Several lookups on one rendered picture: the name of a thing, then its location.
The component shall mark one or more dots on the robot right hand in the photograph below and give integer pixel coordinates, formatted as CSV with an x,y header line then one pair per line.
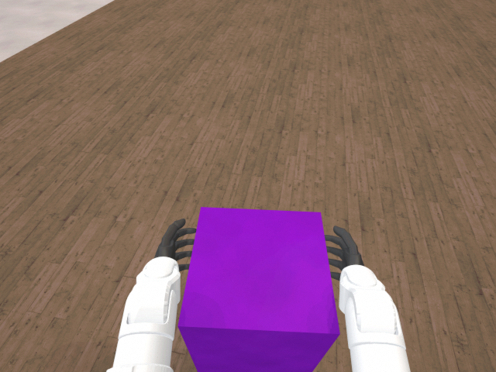
x,y
349,252

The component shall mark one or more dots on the right robot forearm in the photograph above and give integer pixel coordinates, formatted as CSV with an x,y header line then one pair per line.
x,y
373,327

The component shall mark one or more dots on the carton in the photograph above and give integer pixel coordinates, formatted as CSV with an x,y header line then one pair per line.
x,y
258,296

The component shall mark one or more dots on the robot left hand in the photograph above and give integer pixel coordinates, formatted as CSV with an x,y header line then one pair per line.
x,y
169,243

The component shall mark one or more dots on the left robot forearm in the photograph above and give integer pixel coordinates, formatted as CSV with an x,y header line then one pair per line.
x,y
148,324

